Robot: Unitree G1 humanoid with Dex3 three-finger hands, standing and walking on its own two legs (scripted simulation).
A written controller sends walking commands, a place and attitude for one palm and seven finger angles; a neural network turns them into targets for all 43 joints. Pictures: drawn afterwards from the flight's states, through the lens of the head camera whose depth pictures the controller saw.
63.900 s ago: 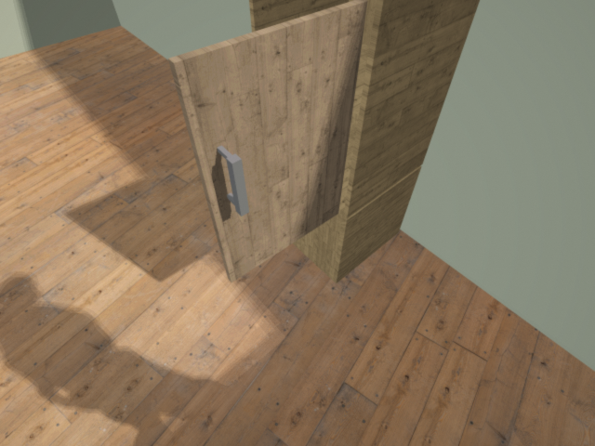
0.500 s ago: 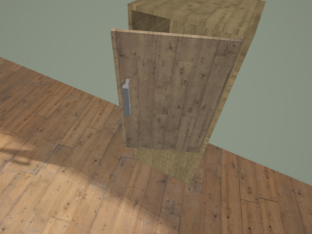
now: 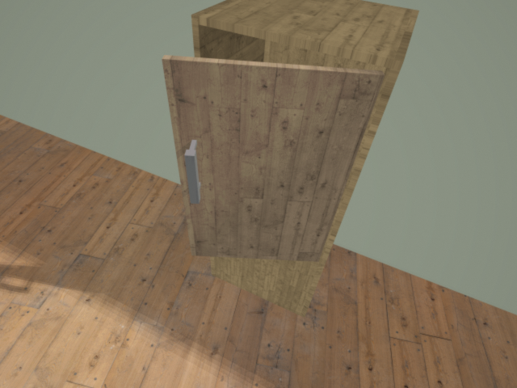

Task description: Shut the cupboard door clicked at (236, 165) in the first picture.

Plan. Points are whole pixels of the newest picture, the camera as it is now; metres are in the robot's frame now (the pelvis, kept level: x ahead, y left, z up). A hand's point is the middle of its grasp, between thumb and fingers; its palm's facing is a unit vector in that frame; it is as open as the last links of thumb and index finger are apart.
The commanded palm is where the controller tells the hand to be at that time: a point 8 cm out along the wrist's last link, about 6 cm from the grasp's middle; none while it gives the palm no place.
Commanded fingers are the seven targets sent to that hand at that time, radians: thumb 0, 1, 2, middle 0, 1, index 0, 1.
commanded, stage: shuffle to correct the standing spot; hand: left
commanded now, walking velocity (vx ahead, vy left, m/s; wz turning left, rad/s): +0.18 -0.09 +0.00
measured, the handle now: (194, 172) +0.54 +0.17 +0.02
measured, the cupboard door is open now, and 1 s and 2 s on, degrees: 24 24 24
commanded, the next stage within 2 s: come to a stop and stand still in 0.32 s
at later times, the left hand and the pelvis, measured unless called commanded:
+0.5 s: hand out of the picture +0.05 +0.10 -0.17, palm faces +0.07 -0.99 -0.11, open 7.4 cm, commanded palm none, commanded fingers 0.00 0.90 0.90 -0.20 -0.30 -0.20 -0.30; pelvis +0.09 -0.04 +0.01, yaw +0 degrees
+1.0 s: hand out of the picture +0.14 +0.15 -0.16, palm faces +0.00 -0.96 -0.29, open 7.4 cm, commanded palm none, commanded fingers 0.00 0.90 0.90 -0.20 -0.30 -0.20 -0.30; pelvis +0.06 -0.06 +0.00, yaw -3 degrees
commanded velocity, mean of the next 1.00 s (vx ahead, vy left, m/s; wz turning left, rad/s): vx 0.03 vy -0.03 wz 0.00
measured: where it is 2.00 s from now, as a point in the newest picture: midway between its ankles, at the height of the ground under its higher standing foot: outside the picture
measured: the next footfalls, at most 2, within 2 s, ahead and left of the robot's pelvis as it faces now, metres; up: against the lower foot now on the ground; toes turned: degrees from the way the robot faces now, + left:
right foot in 0.24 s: +0.08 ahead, -0.16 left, +0.00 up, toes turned -7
left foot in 0.56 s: +0.21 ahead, +0.06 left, +0.00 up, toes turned +7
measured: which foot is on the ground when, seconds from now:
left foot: down 0.00-0.26, up 0.28-0.54, down 0.56-1.00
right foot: up 0.00-0.22, down 0.24-0.64, up 0.66-0.98, down 1.00-1.00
